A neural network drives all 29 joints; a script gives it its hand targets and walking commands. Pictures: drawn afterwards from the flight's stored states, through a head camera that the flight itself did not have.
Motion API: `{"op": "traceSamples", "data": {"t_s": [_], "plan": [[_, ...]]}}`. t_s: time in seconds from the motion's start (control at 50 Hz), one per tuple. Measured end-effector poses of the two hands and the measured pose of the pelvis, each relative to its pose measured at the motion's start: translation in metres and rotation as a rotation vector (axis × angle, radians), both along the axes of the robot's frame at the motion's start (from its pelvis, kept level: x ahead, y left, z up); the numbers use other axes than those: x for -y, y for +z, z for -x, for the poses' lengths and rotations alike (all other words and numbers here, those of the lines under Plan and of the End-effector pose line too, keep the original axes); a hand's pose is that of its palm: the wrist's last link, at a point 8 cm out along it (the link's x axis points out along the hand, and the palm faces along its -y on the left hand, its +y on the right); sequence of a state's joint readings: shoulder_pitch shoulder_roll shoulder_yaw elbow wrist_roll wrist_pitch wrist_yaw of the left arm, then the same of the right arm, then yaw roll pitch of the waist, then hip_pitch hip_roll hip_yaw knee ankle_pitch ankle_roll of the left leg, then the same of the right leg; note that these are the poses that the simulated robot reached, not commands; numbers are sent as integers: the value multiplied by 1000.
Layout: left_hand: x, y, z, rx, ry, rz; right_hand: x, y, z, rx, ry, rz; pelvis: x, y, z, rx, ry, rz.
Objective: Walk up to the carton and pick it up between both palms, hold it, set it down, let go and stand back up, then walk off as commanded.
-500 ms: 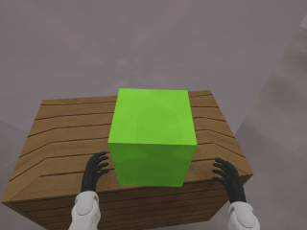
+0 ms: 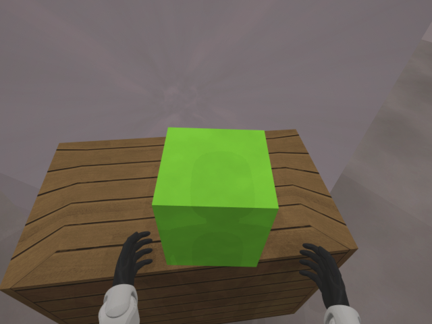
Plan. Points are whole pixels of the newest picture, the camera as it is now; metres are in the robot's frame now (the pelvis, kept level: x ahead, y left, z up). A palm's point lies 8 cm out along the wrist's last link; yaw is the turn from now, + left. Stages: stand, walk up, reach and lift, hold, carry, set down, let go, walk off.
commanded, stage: set down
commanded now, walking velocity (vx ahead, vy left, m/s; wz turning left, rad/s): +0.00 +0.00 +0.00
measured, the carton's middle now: (214, 199) +0.38 +0.02 -0.02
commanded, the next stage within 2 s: let go in 1.38 s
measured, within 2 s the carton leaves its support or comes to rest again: neither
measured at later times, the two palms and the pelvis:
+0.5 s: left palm (122, 282) +0.21 +0.19 -0.05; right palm (335, 294) +0.19 -0.20 -0.04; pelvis +0.01 +0.00 +0.00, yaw +0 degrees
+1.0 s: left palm (119, 287) +0.21 +0.20 -0.06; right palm (338, 301) +0.19 -0.21 -0.05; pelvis +0.01 +0.00 +0.00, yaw +0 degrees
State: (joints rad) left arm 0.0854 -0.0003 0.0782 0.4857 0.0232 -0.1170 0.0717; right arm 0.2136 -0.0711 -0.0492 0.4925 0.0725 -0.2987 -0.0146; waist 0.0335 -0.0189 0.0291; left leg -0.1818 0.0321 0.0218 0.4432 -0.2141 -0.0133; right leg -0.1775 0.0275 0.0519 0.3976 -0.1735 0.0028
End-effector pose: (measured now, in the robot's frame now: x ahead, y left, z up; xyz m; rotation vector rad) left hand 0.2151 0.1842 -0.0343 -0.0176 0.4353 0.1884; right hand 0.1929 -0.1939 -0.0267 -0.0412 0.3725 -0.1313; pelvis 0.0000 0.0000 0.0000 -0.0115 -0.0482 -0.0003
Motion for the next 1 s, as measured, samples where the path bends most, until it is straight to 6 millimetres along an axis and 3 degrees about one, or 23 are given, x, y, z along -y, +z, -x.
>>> {"op": "traceSamples", "data": {"t_s": [1.0], "plan": [[-17, -27, 9, -216, -32, -25, 21, -28, 4, -211, 20, 46, 0, 0, -11, -14, 0, 1]]}}
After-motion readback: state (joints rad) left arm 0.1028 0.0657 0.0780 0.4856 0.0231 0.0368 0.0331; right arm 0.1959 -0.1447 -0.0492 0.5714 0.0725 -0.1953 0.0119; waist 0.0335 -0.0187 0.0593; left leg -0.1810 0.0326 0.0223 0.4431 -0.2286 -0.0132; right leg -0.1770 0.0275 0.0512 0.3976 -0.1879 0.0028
